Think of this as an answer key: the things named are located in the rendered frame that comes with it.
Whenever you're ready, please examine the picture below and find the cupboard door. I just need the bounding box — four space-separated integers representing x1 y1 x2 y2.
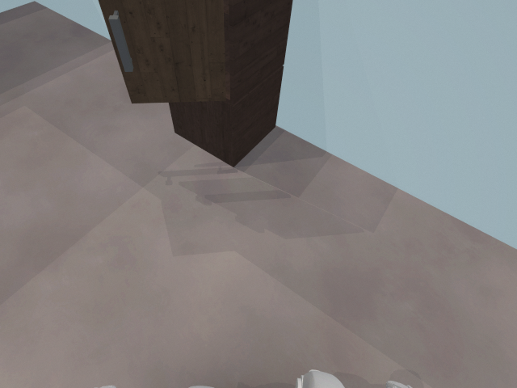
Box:
99 0 226 103

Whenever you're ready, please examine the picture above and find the robot right thigh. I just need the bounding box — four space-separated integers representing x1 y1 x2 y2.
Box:
296 371 345 388

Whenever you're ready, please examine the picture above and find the handle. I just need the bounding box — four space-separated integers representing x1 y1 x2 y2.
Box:
108 11 133 72

